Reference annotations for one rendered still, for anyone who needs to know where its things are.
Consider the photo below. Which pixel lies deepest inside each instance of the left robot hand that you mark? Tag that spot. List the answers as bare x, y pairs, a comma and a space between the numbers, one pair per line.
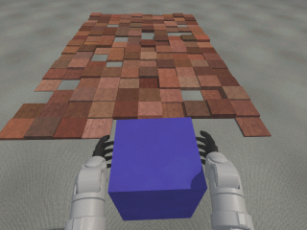
101, 151

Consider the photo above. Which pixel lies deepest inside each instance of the right robot hand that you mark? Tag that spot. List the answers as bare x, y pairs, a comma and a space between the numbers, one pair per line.
209, 145

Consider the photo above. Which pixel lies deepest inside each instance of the carton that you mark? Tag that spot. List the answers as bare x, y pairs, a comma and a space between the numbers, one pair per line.
156, 170

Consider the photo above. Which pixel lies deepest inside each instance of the robot right forearm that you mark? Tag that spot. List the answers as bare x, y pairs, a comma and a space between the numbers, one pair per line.
229, 211

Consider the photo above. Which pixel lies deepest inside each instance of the robot left forearm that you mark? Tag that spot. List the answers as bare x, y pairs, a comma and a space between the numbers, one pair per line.
89, 196

